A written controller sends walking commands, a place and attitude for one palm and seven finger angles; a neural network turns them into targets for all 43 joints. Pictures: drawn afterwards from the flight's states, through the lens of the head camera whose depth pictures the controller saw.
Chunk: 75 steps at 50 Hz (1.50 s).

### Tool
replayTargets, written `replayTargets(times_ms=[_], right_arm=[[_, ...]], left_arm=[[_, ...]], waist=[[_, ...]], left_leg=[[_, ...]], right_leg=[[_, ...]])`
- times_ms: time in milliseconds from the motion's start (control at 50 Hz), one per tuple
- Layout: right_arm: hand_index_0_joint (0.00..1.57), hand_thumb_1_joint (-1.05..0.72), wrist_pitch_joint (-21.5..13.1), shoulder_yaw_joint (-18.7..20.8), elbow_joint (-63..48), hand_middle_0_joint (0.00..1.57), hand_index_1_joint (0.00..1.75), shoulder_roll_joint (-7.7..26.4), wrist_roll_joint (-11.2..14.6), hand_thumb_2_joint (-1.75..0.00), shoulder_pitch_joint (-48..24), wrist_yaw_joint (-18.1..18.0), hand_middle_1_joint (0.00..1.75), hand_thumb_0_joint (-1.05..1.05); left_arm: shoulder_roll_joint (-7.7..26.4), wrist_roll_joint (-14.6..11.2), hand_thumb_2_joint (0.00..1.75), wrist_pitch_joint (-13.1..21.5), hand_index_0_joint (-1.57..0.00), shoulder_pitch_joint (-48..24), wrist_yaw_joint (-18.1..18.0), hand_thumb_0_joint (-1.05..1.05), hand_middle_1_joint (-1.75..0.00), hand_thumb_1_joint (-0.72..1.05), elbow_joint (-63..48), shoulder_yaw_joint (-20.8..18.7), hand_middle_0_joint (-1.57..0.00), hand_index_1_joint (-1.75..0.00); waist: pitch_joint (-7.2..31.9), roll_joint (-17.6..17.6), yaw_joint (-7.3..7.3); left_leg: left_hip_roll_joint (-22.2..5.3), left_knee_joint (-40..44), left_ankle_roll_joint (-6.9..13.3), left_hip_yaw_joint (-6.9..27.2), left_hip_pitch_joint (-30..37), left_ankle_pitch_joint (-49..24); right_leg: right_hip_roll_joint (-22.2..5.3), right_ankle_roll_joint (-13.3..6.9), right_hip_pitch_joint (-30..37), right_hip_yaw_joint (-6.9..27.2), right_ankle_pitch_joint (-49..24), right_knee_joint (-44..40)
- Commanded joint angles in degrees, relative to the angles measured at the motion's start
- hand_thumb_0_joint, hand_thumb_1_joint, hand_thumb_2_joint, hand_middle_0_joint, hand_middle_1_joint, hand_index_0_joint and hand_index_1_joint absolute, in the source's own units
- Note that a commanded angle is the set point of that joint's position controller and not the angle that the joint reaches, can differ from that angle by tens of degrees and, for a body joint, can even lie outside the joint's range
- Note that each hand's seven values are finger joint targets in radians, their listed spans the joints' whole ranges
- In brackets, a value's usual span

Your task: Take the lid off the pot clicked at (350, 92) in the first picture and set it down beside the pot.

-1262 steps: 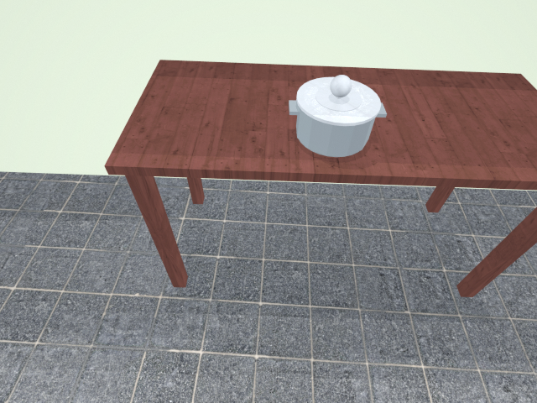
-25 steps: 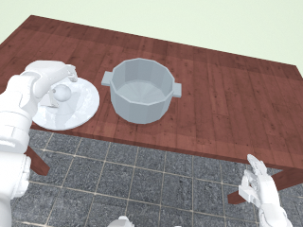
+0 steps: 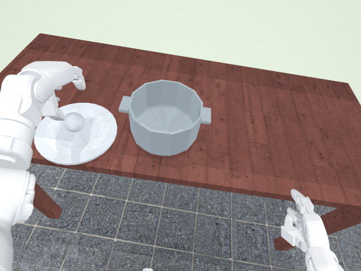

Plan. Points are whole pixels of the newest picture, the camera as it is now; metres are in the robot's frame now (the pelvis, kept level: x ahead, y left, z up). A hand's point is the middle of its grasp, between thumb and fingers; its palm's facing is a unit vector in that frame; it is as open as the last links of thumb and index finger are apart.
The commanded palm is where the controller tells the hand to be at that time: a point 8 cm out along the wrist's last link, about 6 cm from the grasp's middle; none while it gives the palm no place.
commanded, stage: raise the empty hand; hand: left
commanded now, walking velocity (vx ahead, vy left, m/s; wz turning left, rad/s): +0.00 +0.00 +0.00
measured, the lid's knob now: (73, 122) +0.47 +0.29 +0.00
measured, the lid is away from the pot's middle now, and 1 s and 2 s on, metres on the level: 0.24 0.24 0.24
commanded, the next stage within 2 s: draw the hand back to the body in 0.64 s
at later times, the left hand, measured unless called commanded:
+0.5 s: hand (42, 82) +0.44 +0.30 +0.15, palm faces -0.35 -0.06 -0.94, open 11.0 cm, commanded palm +0.48 +0.29 +0.23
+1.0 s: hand (38, 84) +0.43 +0.30 +0.16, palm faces -0.30 -0.03 -0.95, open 11.0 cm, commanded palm +0.43 +0.29 +0.23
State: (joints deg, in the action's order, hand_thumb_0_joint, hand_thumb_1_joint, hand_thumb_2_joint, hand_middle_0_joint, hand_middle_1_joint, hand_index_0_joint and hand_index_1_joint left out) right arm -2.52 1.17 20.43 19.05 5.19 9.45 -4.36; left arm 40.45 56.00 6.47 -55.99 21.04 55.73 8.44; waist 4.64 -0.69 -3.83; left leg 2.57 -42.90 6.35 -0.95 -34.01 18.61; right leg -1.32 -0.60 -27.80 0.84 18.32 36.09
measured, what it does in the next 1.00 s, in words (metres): stands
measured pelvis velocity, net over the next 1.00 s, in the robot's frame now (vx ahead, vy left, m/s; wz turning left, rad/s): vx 0.00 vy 0.01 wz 0.02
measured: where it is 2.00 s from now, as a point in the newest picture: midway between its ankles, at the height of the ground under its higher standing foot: outside the picture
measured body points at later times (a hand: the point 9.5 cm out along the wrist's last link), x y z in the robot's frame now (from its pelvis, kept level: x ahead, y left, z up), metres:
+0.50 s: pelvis +0.00 +0.00 +0.01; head +0.05 +0.04 +0.46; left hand +0.46 +0.30 +0.21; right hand +0.21 -0.28 +0.00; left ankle +0.02 +0.04 -0.71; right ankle +0.00 -0.19 -0.71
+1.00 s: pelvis +0.00 +0.01 +0.01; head +0.04 +0.04 +0.46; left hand +0.44 +0.30 +0.22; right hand +0.21 -0.27 +0.00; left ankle +0.02 +0.04 -0.71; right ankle +0.00 -0.19 -0.71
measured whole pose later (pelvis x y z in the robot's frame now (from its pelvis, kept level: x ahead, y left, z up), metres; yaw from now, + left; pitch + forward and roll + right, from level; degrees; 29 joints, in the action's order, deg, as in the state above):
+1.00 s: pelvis +0.00 +0.01 +0.01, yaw +1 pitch +7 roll -4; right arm 0.5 3.7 22.2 19.3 4.7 9.3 -3.4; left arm 42.2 53.2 7.8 -52.9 27.8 42.4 6.6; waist 2.7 -0.1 -2.1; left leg 4.2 -35.3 7.0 -0.4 -27.0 14.8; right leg -2.7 -2.0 -20.7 0.3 14.8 28.9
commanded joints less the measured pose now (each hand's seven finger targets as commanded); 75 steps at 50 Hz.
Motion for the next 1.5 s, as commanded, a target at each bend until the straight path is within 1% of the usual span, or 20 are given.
replayTargets(times_ms=[0, 80, 140, 400, 520, 600, 680, 840, 880, 940, 1020, 1080, 1140, 1200, 1220, 1260, 1300, 1360, 1420, 1480], right_arm=[[0.2, -0.9, 6.3, 1.3, 6.3, 0.2, 0.3, 7.1, -0.4, -0.9, 9.7, 1.0, 0.3, 0.0], [0.2, -0.9, 6.4, 0.6, 6.5, 0.2, 0.3, 7.6, -0.2, -0.9, 9.7, 0.5, 0.3, 0.0], [0.2, -0.9, 6.1, 0.8, 6.1, 0.2, 0.3, 7.4, -0.5, -0.9, 9.3, 0.6, 0.3, 0.0], [0.2, -0.9, 6.8, 1.1, 7.0, 0.2, 0.3, 7.3, -0.2, -0.9, 8.7, 1.2, 0.3, 0.0], [0.2, -0.9, 6.3, 0.6, 7.0, 0.2, 0.3, 7.6, -0.3, -0.9, 8.5, 0.8, 0.3, 0.0], [0.2, -0.9, 6.6, 0.9, 7.7, 0.2, 0.3, 7.2, -0.2, -0.9, 7.8, 1.3, 0.3, 0.0], [0.2, -0.9, 6.8, 1.3, 7.2, 0.2, 0.3, 7.1, -0.5, -0.9, 7.4, 1.8, 0.3, 0.0], [0.2, -0.9, 7.4, 1.2, 5.6, 0.2, 0.3, 7.2, -0.7, -0.9, 6.3, 2.0, 0.3, 0.0], [0.2, -0.9, 7.4, 1.6, 5.1, 0.2, 0.3, 6.3, -0.7, -0.9, 5.3, 2.4, 0.3, 0.0], [0.2, -0.9, 7.3, 2.0, 3.8, 0.2, 0.3, 6.2, -0.8, -0.9, 4.9, 2.9, 0.3, 0.0], [0.2, -0.9, 8.4, 1.2, 4.4, 0.2, 0.3, 6.3, 0.0, -0.9, 3.8, 3.1, 0.3, 0.0], [0.2, -0.9, 8.7, 1.5, 3.2, 0.2, 0.3, 5.8, -0.2, -0.9, 2.2, 3.7, 0.3, 0.0], [0.2, -0.9, 8.4, 1.6, 1.4, 0.2, 0.3, 5.8, -0.5, -0.9, 1.1, 3.8, 0.3, 0.0], [0.2, -0.9, 8.7, 1.2, 1.4, 0.2, 0.3, 5.3, -0.2, -0.9, 0.2, 3.8, 0.3, 0.0], [0.2, -0.9, 5.3, 1.2, -1.9, 0.2, 0.3, 0.1, -0.4, -0.9, 8.2, 2.4, 0.3, 0.0], [0.2, -0.9, 2.5, -0.5, 0.4, 0.2, 0.3, 1.4, -0.8, -0.9, 2.7, 1.1, 0.3, 0.0], [0.2, -0.9, 1.6, -0.5, 2.1, 0.2, 0.3, 3.4, -1.2, -0.9, 1.7, 0.3, 0.3, 0.0], [0.2, -0.9, 0.4, -0.6, 4.6, 0.2, 0.3, 4.2, -1.5, -0.9, 2.1, 0.3, 0.3, 0.0], [0.2, -0.9, -2.2, -1.0, 5.0, 0.2, 0.3, 3.4, -1.9, -0.9, 0.6, 0.6, 0.3, 0.0], [0.2, -0.9, -4.0, -0.7, 5.7, 0.2, 0.3, 3.2, -2.4, -0.9, 0.4, 1.1, 0.3, 0.0]], left_arm=[[11.6, -1.5, 0.86, 0.5, -0.45, -29.5, -0.6, 0.0, -0.66, -0.12, -14.1, -4.3, -0.45, -0.66], [16.5, -1.7, 0.86, 1.3, -0.45, -28.0, 0.9, 0.0, -0.66, -0.12, -11.2, -7.1, -0.45, -0.66], [17.7, -1.1, 0.86, 2.3, -0.45, -31.7, 1.3, 0.0, -0.66, -0.12, -16.3, -7.3, -0.45, -0.66], [14.1, -2.5, 0.86, 1.5, -0.45, -31.7, 4.1, 0.0, -0.66, -0.12, -14.6, -4.4, -0.45, -0.66], [21.0, -2.6, 0.86, 1.8, -0.45, -32.8, 4.4, 0.0, -0.66, -0.12, -14.7, -9.4, -0.45, -0.66], [13.8, -2.5, 0.86, 0.8, -0.45, -32.7, 4.7, 0.0, -0.66, -0.12, -12.8, -3.8, -0.45, -0.66], [11.8, -2.6, 0.86, 0.6, -0.45, -32.3, 5.4, 0.0, -0.66, -0.12, -14.3, -2.9, -0.45, -0.66], [18.2, -2.7, 0.86, 2.3, -0.45, -30.9, 4.5, 0.0, -0.66, -0.12, -19.9, -8.2, -0.45, -0.66], [14.2, -2.7, 0.86, 1.9, -0.45, -32.3, 4.2, 0.0, -0.66, -0.12, -24.4, -5.9, -0.45, -0.66], [16.1, -4.0, 0.86, 1.6, -0.45, -26.4, 3.7, 0.0, -0.66, -0.12, -29.5, -8.9, -0.45, -0.66], [15.3, -4.7, 0.86, -0.9, -0.45, -19.2, 3.9, 0.0, -0.66, -0.12, -20.7, -8.9, -0.45, -0.66], [11.9, -3.8, 0.86, -1.8, -0.45, -21.7, 3.6, 0.0, -0.66, -0.12, -27.6, -5.5, -0.45, -0.66], [17.5, -3.8, 0.86, -1.3, -0.45, -18.8, 2.9, 0.0, -0.66, -0.12, -36.7, -10.7, -0.45, -0.66], [19.0, -5.2, 0.86, -1.7, -0.45, -11.2, 3.0, 0.0, -0.66, -0.12, -34.8, -13.6, -0.45, -0.66], [-1.3, -40.7, 0.86, 3.1, -0.45, -16.4, -7.6, 0.0, -0.66, -0.12, -39.4, -17.8, -0.45, -0.66], [-5.5, -44.9, 0.86, 4.6, -0.45, -6.2, -15.4, 0.0, -0.66, -0.12, -37.9, -13.9, -0.45, -0.66], [-3.1, -52.2, 0.86, 4.3, -0.45, -0.9, -19.3, 0.0, -0.66, -0.12, -37.5, -18.9, -0.45, -0.66], [4.5, -55.2, 0.86, 5.0, -0.44, -2.2, -23.0, 0.0, -0.64, -0.06, -42.3, -27.4, -0.44, -0.64], [2.8, -56.8, 0.87, 7.0, -0.42, -0.8, -24.9, 0.0, -0.61, 0.01, -51.9, -28.4, -0.42, -0.61], [1.7, -58.0, 0.87, 7.1, -0.4, 8.9, -26.0, 0.0, -0.59, 0.09, -55.6, -30.5, -0.4, -0.59]], waist=[[18.3, 15.1, -0.71], [16.1, 10.7, -0.35], [18.0, 15.2, 0.09], [14.3, 13.1, -0.37], [16.8, 12.0, 0.63], [13.8, 12.1, 0.0], [15.5, 11.8, 0.18], [17.3, 14.5, 1.86], [18.7, 16.8, 1.74], [20.5, 16.5, 2.41], [12.4, 6.9, 2.17], [13.7, 12.7, 2.21], [18.0, 16.6, 3.19], [16.9, 12.1, 3.06], [10.2, 8.9, -0.76], [4.9, 7.3, 0.85], [4.8, 3.9, 1.85], [7.2, 8.3, 2.21], [7.9, 17.9, 2.69], [9.1, 15.9, 3.28]], left_leg=[[-4.5, 6.4, -6.1, 9.5, 32.7, -23.9], [-3.7, 7.6, -4.5, 7.1, 27.9, -18.7], [-4.2, 7.5, -5.5, 8.0, 31.8, -24.1], [-4.4, 10.1, -5.3, 8.7, 32.0, -21.0], [-3.6, 11.4, -4.7, 7.9, 31.8, -20.1], [-4.3, 12.0, -5.5, 8.8, 31.6, -20.1], [-4.1, 11.5, -5.8, 9.5, 33.2, -22.0], [-4.0, 12.5, -6.5, 9.9, 34.1, -22.1], [-4.7, 12.5, -7.2, 11.8, 37.5, -25.2], [-5.0, 12.2, -7.8, 12.9, 39.8, -30.7], [-4.1, 14.8, -5.6, 10.4, 29.7, -16.9], [-4.1, 14.5, -6.6, 11.2, 32.5, -21.4], [-4.4, 14.5, -7.4, 12.5, 36.7, -24.6], [-3.9, 14.9, -5.8, 11.0, 33.7, -23.4], [-7.9, 17.9, -8.0, 13.5, 39.9, -10.2], [-11.0, 24.3, -8.7, 19.0, 40.3, 3.7], [-9.6, 24.6, -7.3, 14.8, 34.8, 3.8], [-7.7, 21.9, -6.6, 9.8, 33.0, -2.8], [-8.3, 23.1, -8.3, 11.1, 35.3, -4.7], [-8.0, 20.6, -7.3, 8.4, 35.9, -13.4]], right_leg=[[2.7, -2.1, -11.8, -4.2, -6.1, -3.9], [2.6, -1.9, -8.3, -4.0, -6.6, -5.4], [2.3, -2.4, -8.6, -4.1, -7.7, -5.3], [2.6, -1.8, -7.8, -4.7, -6.0, -7.7], [2.5, -2.1, -3.6, -4.3, -7.4, -8.9], [2.3, -1.9, -5.8, -4.8, -6.3, -8.8], [2.5, -1.8, -6.7, -4.5, -6.4, -8.7], [1.9, -2.6, -4.4, -4.1, -6.5, -8.4], [2.2, -2.3, -5.9, -4.3, -6.1, -8.4], [2.0, -2.5, -4.5, -3.7, -7.5, -8.7], [2.1, -2.0, -1.8, -4.2, -5.2, -10.1], [2.1, -2.4, -1.9, -4.0, -6.1, -9.8], [1.9, -2.9, -0.1, -3.3, -6.5, -9.8], [2.3, -2.6, 2.9, -3.9, -6.7, -11.1], [1.4, -3.5, 0.4, -4.1, -4.5, -11.7], [1.1, -2.8, -0.9, -2.2, 0.8, -10.9], [0.9, -2.8, 4.8, -1.3, -2.1, -11.9], [0.6, -2.7, 9.9, -1.1, -6.5, -13.9], [0.8, -2.9, 11.1, -2.0, -7.4, -13.2], [1.1, -2.8, 13.9, -2.1, -11.3, -13.9]])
